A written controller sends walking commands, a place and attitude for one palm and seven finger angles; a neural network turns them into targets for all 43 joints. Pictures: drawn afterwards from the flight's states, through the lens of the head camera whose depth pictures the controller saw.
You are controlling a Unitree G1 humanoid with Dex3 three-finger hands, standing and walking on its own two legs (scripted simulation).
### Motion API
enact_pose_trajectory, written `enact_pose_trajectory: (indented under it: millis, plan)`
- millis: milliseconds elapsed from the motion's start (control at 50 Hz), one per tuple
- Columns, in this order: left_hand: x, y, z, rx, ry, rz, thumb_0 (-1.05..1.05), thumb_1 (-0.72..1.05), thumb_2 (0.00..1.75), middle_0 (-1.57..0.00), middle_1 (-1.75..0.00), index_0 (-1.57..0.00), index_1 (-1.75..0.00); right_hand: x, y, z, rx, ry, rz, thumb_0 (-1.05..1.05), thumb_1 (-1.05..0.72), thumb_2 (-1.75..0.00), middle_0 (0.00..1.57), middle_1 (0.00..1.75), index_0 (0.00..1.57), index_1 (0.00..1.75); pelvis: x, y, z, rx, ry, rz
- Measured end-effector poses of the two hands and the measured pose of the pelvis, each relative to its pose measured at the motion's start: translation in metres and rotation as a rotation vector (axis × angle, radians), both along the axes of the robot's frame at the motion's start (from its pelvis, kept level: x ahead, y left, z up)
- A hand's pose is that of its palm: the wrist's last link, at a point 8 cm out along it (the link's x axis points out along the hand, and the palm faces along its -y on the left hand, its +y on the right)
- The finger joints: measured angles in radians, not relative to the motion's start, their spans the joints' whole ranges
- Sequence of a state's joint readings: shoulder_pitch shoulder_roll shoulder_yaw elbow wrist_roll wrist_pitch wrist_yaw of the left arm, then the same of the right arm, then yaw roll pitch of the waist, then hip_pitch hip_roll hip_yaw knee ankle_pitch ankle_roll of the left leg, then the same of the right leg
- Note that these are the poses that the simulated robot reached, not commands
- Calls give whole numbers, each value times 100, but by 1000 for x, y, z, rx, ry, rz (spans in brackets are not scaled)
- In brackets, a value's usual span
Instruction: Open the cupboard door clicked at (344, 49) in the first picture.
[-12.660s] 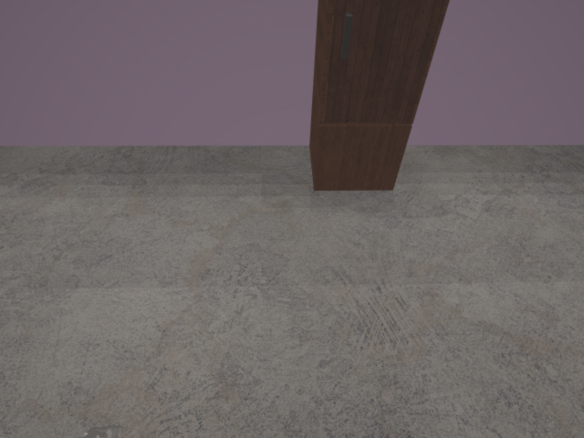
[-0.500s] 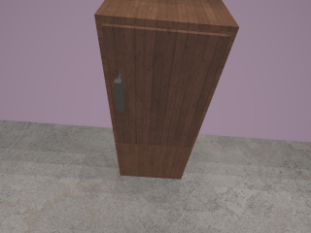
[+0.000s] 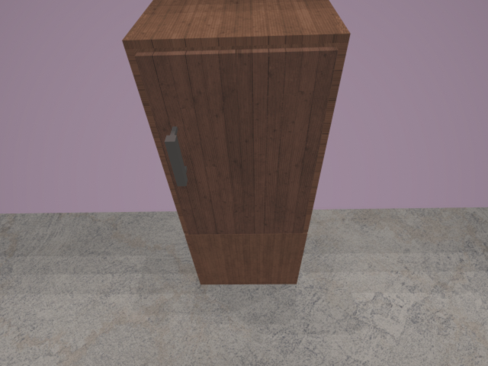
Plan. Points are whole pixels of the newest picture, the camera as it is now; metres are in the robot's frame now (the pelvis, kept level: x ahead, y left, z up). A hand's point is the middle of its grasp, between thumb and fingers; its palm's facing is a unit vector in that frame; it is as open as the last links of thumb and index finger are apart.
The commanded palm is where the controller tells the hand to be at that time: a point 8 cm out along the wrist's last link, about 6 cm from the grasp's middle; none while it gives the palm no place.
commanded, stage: look again from close up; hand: left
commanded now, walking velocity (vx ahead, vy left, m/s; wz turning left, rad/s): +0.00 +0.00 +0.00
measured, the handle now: (178, 156) +0.56 +0.19 +0.02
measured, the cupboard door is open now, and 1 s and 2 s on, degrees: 0 0 0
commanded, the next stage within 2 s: raise the hand with hooked fingers in 0.28 s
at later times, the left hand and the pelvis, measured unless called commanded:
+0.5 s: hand out of the picture +0.10 +0.18 -0.10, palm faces +0.23 -0.94 -0.25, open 7.3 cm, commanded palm +0.11 +0.21 -0.06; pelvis +0.01 -0.02 +0.00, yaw +1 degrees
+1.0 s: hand (133, 361) +0.14 +0.18 -0.01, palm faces +0.10 -0.99 -0.09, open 9.8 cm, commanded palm +0.14 +0.24 -0.03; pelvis -0.05 -0.04 -0.09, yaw +3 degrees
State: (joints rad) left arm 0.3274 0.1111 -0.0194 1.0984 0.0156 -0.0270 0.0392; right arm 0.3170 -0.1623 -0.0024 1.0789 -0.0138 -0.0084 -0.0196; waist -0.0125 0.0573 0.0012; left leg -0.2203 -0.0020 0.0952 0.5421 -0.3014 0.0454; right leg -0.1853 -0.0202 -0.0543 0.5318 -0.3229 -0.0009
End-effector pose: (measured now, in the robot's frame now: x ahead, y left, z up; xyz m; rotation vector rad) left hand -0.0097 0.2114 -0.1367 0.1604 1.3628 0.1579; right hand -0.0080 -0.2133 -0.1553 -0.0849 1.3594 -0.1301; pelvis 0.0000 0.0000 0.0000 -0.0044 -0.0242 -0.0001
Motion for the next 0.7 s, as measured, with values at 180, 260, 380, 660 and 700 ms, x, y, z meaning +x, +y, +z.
enact_pose_trajectory:
  millis: [180,260,380,660,700]
  plan:
    - [9,-5,3,7,-8,-5,0,92,90,-20,-30,-20,-30,9,-13,5,-10,-3,11,2,-93,-90,19,30,20,30,4,-10,3,13,1,-7]
    - [10,-9,2,-1,0,-3,0,92,90,-20,-30,-20,-30,10,-16,8,-16,12,16,2,-92,-90,19,30,20,30,6,-14,4,14,4,-7]
    - [10,-15,-1,-16,15,2,0,91,90,-20,-30,-20,-30,12,-21,11,-25,31,18,1,-92,-90,19,30,20,30,10,-18,5,13,6,-6]
    - [195,-14,154,-57,-1289,-68,2,79,84,-20,-39,-21,-39,148,-67,55,-161,-709,98,2,-91,-90,20,30,20,30,-17,-24,-25,23,141,25]
    - [189,-24,143,-147,-1363,-119,1,75,82,-21,-41,-21,-42,166,-70,64,-170,-780,135,2,-91,-90,20,30,20,30,-23,-28,-36,26,168,19]
